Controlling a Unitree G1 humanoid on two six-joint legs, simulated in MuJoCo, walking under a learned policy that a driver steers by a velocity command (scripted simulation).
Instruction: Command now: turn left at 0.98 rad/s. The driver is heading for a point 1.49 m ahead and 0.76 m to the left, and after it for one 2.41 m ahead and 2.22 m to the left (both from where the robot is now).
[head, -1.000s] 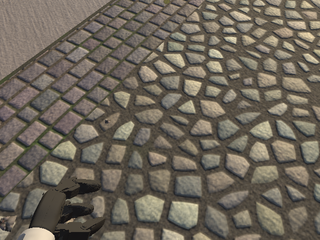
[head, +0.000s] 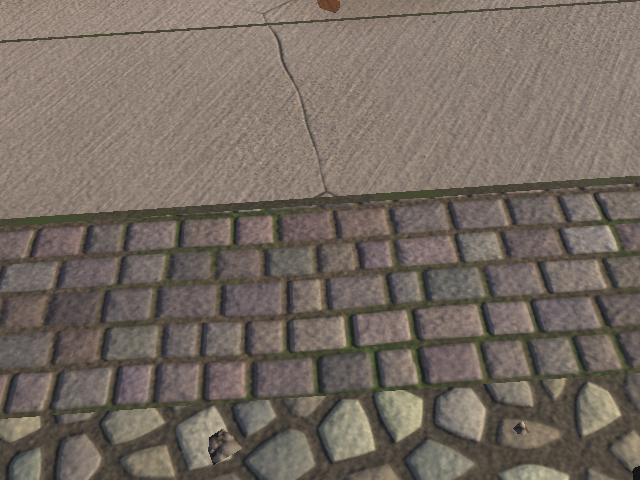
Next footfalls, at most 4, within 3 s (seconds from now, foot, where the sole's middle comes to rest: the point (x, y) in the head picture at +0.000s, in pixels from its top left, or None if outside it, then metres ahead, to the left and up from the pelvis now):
0.34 left None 0.00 0.15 -0.77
0.80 right None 0.16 -0.01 -0.77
1.40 right None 0.45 0.06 -0.77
1.86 left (243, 307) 0.87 0.24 -0.77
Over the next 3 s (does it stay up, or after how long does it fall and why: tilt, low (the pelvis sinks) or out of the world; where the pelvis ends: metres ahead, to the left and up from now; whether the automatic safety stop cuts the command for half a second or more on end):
stays up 1.45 0.77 -0.01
